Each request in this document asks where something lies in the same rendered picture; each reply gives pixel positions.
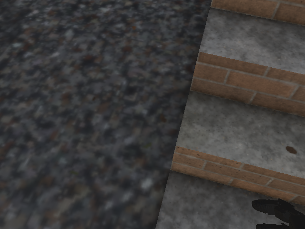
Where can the right robot hand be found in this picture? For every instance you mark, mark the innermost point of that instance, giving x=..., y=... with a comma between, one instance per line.
x=282, y=210

